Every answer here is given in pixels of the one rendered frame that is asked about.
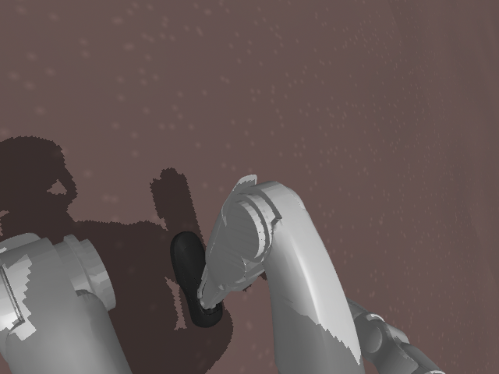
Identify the right robot arm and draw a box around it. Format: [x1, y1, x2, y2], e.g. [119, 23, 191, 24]
[354, 312, 445, 374]

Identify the right robot foot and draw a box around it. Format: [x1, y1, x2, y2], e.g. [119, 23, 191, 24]
[170, 231, 222, 328]

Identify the right robot hand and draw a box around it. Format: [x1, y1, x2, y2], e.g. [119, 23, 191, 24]
[346, 297, 369, 321]

